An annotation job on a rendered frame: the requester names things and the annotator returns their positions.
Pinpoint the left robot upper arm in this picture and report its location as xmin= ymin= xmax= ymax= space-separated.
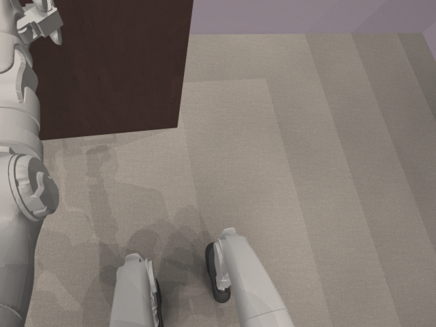
xmin=0 ymin=153 xmax=59 ymax=327

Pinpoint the cabinet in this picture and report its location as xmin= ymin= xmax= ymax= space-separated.
xmin=18 ymin=0 xmax=193 ymax=140

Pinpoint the right robot shin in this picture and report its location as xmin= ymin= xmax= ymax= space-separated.
xmin=215 ymin=228 xmax=247 ymax=290

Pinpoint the robot left forearm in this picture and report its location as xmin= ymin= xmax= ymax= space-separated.
xmin=0 ymin=32 xmax=44 ymax=163

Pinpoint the robot right foot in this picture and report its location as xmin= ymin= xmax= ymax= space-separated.
xmin=206 ymin=243 xmax=231 ymax=303

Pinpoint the robot left hand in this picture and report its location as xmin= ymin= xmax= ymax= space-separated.
xmin=0 ymin=0 xmax=63 ymax=50

